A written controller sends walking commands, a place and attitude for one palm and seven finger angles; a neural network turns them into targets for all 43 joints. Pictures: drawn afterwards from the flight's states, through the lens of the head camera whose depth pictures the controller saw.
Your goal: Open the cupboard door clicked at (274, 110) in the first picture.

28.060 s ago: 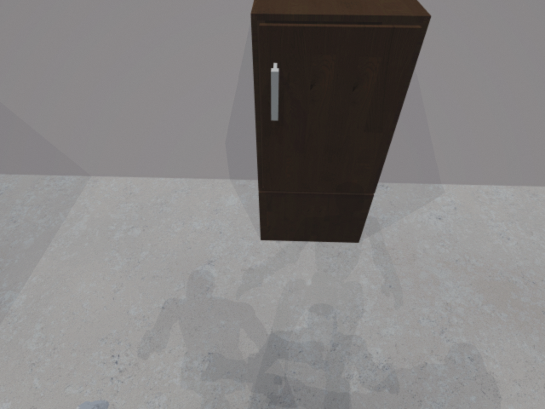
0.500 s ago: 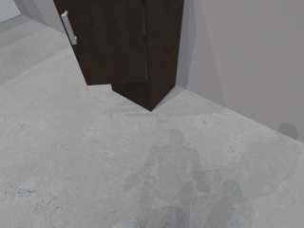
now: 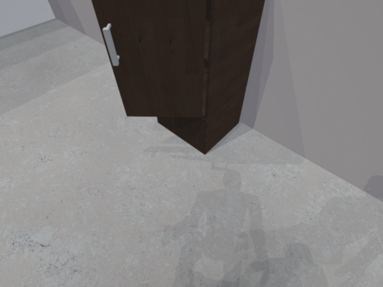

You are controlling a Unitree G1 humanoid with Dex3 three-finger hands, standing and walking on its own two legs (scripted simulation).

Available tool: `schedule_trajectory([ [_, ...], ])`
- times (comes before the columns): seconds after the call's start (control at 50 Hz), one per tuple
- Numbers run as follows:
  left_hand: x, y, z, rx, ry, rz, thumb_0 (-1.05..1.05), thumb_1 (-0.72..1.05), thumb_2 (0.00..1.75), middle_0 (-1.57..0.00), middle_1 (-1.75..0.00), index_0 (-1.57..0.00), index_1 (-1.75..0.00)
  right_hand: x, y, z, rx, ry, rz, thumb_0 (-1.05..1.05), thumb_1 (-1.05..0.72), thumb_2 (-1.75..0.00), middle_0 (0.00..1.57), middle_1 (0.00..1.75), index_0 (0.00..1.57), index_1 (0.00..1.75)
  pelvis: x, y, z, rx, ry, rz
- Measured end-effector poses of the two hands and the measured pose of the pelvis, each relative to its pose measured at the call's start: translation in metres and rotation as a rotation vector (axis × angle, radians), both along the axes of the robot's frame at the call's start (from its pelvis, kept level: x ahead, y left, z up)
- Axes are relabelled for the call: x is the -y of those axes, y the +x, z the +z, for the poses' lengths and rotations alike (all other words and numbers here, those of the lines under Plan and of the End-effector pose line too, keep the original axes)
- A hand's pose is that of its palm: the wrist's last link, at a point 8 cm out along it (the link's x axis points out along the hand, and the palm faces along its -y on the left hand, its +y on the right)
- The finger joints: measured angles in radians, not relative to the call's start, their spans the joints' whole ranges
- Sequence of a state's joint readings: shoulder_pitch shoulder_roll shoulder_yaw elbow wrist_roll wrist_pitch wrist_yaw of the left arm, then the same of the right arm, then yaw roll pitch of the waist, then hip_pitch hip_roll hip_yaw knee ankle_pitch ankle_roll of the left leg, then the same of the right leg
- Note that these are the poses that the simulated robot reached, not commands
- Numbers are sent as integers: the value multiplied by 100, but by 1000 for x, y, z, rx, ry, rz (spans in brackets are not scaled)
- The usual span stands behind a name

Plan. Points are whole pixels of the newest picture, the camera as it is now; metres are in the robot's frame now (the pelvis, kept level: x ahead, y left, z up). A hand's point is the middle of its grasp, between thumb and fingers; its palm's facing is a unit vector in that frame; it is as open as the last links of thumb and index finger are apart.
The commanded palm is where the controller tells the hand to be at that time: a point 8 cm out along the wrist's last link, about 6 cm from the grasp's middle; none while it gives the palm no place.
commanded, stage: take the last steps up to it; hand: left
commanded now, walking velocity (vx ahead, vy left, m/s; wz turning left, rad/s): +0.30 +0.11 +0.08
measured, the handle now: (112, 45) +0.96 +0.37 +0.01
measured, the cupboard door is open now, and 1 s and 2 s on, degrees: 40 40 40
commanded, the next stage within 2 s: come to a stop and stand still in 0.90 s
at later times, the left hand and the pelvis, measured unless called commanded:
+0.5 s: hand out of the picture +0.13 +0.24 -0.18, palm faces +0.10 -0.98 -0.17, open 7.3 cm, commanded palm none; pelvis +0.17 +0.06 +0.00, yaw +1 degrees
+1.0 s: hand (114, 200) +0.37 +0.25 -0.17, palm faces +0.08 -0.98 -0.19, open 7.2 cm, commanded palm none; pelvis +0.36 +0.07 +0.01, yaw +1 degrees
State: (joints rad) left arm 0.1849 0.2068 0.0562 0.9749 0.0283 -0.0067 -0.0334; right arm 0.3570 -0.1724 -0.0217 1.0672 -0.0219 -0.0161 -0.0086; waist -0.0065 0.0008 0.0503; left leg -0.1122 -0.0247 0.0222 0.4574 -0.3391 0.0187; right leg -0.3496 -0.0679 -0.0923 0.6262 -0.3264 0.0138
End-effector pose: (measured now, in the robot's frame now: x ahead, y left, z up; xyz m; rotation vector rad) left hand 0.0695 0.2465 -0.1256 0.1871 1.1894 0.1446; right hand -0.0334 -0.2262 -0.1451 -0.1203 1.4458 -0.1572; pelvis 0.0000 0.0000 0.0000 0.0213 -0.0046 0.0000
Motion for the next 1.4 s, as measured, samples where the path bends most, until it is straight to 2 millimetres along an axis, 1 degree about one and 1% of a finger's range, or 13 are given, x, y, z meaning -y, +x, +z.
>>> schedule_trajectory([
  [0.06,7,20,-3,52,10,20,0,91,90,-20,-30,-20,-30,6,10,-12,-43,17,5,1,-90,-90,20,30,20,30,6,17,-9,17,-6,29],
  [0.12,14,20,-1,36,0,59,0,91,90,-20,-30,-20,-30,11,43,-7,-37,11,26,1,-90,-90,20,30,20,30,5,35,-2,19,-13,47],
  [0.28,8,-9,-6,-171,-54,148,0,93,90,-20,-30,-21,-30,-3,179,20,159,-10,98,1,-91,-90,20,30,20,30,-13,91,11,-11,-2,55],
  [0.4,-19,-12,-29,-318,-88,198,0,92,90,-20,-30,-21,-30,-37,275,15,309,-51,163,1,-91,-90,20,30,20,30,-47,139,-9,-2,-22,42],
  [0.46,-33,18,-30,-330,-73,168,0,91,90,-20,-30,-20,-30,-50,291,16,328,-52,141,1,-91,-90,20,30,20,30,-54,158,-8,1,-9,22],
  [0.52,-44,70,-22,-257,-59,139,1,91,90,-20,-30,-20,-30,-59,289,16,283,-39,112,0,-91,-90,20,30,20,30,-58,177,-1,-3,-5,19],
  [0.66,-45,212,-1,-19,-28,53,0,91,90,-20,-30,-20,-30,-47,273,5,100,-21,46,0,-93,-90,20,30,20,30,-56,229,4,2,6,21],
  [0.74,-39,272,-4,79,-2,28,0,91,90,-20,-30,-20,-30,-38,275,-13,4,0,17,0,-92,-90,20,30,20,30,-46,264,-9,15,14,26],
  [0.82,-34,291,-1,58,-9,42,0,91,90,-20,-30,-20,-30,-37,307,-5,-16,-4,12,1,-91,-90,20,30,20,30,-47,294,-1,14,-11,34],
  [0.94,-46,291,-2,-75,-24,76,-1,94,90,-20,-30,-21,-30,-52,393,15,95,-9,30,1,-91,-90,20,30,20,30,-58,340,11,-12,-9,26],
  [1.1,-76,298,-33,-252,-52,110,0,92,90,-20,-30,-20,-30,-92,500,9,236,-45,91,1,-91,-90,20,30,20,30,-92,400,-8,3,-19,0],
  [1.24,-84,349,-24,-225,-35,86,0,91,90,-20,-30,-20,-30,-100,532,13,236,-56,79,0,-91,-90,20,30,20,30,-95,412,0,-3,-28,-6],
  [1.4,-77,404,-7,-53,37,37,0,91,90,-20,-30,-20,-30,-54,521,5,214,-73,34,0,-90,-90,20,30,21,30,-70,408,-3,0,-31,-12],
])
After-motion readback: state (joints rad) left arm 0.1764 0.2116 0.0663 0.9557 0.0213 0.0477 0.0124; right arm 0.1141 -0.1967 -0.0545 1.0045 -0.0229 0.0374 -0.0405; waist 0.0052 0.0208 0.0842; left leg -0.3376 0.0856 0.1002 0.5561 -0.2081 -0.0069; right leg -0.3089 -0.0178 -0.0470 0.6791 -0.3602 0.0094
